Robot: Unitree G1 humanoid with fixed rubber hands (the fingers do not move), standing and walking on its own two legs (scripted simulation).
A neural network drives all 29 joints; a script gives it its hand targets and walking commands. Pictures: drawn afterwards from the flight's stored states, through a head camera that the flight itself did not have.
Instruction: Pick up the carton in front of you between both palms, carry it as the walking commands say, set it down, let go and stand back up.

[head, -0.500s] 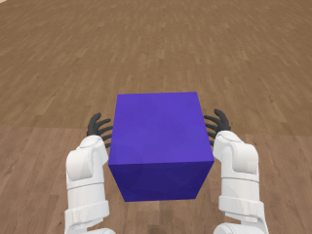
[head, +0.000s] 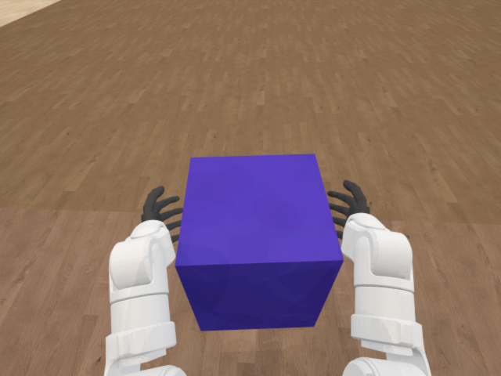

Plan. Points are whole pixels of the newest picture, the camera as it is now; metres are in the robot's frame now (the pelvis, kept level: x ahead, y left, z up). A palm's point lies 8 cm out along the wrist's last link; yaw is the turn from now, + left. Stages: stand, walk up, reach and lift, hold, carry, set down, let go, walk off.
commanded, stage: carry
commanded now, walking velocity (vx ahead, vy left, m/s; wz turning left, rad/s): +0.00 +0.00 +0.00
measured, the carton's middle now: (255, 246) +0.34 +0.00 +0.04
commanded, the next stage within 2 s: none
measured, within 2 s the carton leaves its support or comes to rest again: neither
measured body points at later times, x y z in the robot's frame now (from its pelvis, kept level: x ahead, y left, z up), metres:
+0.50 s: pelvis +0.04 +0.02 +0.00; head +0.02 +0.02 +0.45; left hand +0.39 +0.17 +0.14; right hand +0.37 -0.15 +0.14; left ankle +0.05 +0.10 -0.73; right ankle -0.04 -0.08 -0.71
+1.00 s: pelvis +0.26 -0.01 +0.04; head +0.28 -0.01 +0.49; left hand +0.59 +0.18 +0.17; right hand +0.63 -0.13 +0.16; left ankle +0.32 +0.11 -0.61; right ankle +0.21 -0.09 -0.70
